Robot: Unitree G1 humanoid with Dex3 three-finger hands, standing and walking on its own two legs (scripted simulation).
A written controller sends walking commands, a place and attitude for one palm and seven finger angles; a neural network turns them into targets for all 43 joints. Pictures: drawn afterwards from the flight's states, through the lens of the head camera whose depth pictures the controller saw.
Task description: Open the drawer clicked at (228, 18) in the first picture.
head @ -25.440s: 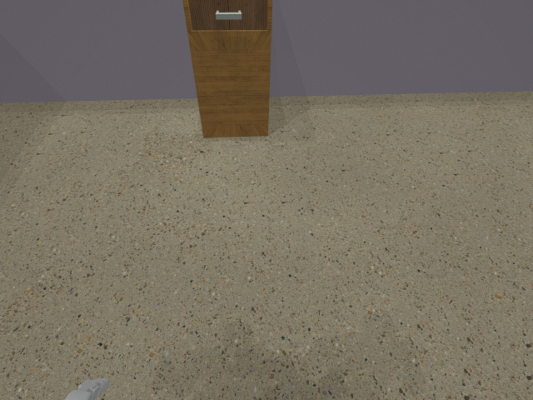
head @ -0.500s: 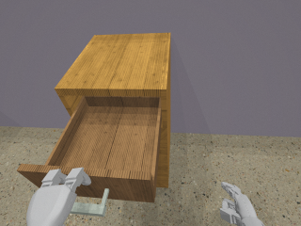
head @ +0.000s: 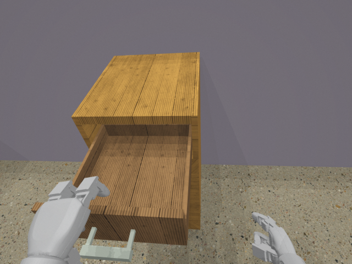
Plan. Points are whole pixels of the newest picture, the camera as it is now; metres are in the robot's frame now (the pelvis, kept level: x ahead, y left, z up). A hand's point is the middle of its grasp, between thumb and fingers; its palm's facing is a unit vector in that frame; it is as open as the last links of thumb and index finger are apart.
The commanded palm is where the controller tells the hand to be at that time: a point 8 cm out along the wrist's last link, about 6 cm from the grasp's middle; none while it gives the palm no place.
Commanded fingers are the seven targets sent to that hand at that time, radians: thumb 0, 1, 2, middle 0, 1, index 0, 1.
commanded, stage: draw the hand back to the body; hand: left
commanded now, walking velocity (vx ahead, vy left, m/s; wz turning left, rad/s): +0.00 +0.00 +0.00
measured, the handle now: (109, 243) +0.18 +0.20 -0.04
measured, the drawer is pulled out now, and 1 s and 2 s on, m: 0.29 0.29 0.29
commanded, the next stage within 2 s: step back with the hand held close in 1.70 s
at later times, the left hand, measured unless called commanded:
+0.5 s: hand (71, 225) +0.15 +0.22 +0.11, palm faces +0.07 -0.16 -0.99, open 13.8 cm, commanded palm +0.12 +0.22 +0.17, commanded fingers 0.00 -0.50 0.30 -0.30 -1.20 -0.30 -1.20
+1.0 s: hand (70, 198) +0.17 +0.20 +0.17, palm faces +0.37 -0.86 -0.35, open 12.9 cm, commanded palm +0.12 +0.25 +0.19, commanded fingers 0.00 0.06 0.54 -0.26 -0.84 -0.26 -0.84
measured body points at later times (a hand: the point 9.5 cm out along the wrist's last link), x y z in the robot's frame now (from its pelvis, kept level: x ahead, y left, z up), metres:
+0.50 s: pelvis +0.00 -0.01 +0.01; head -0.01 -0.05 +0.45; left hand +0.14 +0.22 +0.16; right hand +0.23 -0.20 -0.07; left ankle +0.00 +0.06 -0.72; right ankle -0.02 -0.10 -0.72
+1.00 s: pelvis +0.01 -0.01 +0.02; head +0.00 -0.03 +0.47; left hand +0.15 +0.25 +0.19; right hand +0.21 -0.20 -0.06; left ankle +0.00 +0.06 -0.72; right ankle -0.02 -0.10 -0.72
